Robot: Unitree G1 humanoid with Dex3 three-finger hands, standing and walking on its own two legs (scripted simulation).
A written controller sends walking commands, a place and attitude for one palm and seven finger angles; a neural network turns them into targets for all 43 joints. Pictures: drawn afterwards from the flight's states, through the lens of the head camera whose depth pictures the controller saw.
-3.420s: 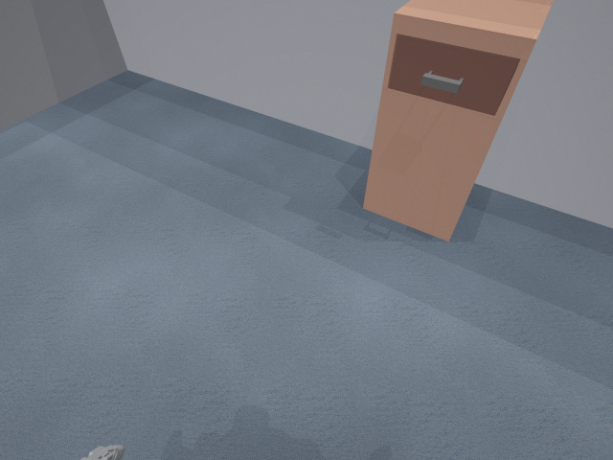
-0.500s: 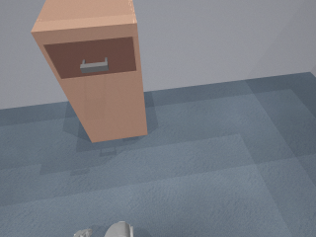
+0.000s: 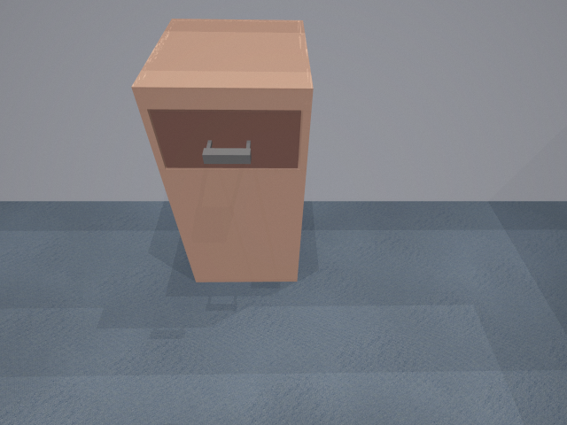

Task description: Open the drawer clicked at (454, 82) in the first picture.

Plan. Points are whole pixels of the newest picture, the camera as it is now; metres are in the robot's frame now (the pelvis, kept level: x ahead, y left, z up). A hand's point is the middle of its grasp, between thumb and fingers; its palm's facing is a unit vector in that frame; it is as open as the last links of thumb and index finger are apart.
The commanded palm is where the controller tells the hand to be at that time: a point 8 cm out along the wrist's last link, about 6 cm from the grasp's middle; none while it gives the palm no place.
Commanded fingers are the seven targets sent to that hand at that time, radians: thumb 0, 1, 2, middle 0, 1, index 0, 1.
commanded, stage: take the last steps up to it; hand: left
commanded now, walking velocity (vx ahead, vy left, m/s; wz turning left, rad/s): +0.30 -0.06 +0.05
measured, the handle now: (228, 150) +0.75 +0.20 -0.07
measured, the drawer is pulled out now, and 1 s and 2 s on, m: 0.00 0.00 0.00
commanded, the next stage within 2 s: come to a stop and stand still in 0.68 s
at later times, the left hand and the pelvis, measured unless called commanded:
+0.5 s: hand out of the picture +0.15 +0.15 -0.17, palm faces +0.04 -0.97 -0.25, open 7.3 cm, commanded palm none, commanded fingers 0.00 0.90 0.90 -0.20 -0.30 -0.20 -0.30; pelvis +0.10 -0.05 -0.01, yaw +3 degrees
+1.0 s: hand out of the picture +0.14 +0.08 -0.19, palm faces +0.18 -0.98 -0.11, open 7.4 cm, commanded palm none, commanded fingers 0.00 0.90 0.90 -0.20 -0.30 -0.20 -0.30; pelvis +0.23 -0.04 -0.01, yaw +4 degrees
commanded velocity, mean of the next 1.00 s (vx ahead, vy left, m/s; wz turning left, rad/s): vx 0.11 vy -0.03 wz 0.02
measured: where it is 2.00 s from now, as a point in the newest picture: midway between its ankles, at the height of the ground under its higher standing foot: outside the picture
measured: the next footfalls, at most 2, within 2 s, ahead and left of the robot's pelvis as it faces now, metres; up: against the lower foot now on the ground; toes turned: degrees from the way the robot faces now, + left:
right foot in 0.48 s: +0.19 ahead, -0.15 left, +0.00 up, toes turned -5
left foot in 0.90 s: +0.32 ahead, +0.07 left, +0.00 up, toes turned +12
